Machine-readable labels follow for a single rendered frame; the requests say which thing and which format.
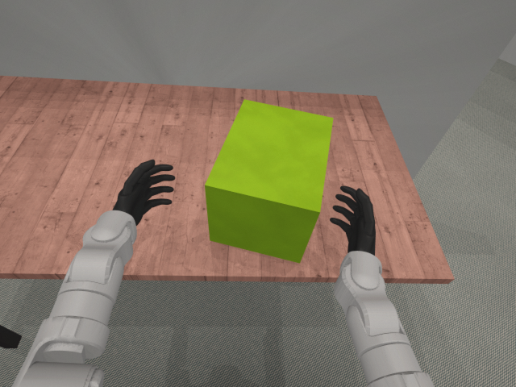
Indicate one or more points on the robot left hand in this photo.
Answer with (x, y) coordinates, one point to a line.
(133, 198)

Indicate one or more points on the table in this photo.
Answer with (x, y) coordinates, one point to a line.
(67, 147)

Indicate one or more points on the robot right hand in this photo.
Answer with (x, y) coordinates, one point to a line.
(361, 234)

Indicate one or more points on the carton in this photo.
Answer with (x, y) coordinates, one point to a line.
(265, 191)

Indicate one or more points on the left robot upper arm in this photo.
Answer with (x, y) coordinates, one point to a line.
(54, 374)

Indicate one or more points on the robot right forearm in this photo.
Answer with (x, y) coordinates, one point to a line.
(378, 336)

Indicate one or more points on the robot left forearm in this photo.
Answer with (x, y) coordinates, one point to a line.
(76, 329)

